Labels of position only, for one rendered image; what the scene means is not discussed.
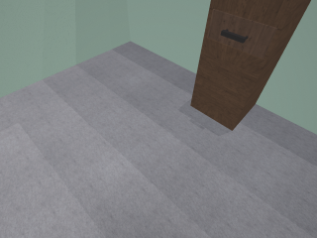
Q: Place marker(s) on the handle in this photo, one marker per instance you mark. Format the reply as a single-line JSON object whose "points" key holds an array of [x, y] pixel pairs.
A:
{"points": [[233, 36]]}

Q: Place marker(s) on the drawer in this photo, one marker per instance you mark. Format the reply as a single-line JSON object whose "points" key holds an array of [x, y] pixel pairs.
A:
{"points": [[259, 35]]}

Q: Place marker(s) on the cabinet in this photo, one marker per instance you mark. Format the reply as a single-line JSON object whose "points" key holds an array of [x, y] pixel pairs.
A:
{"points": [[229, 81]]}

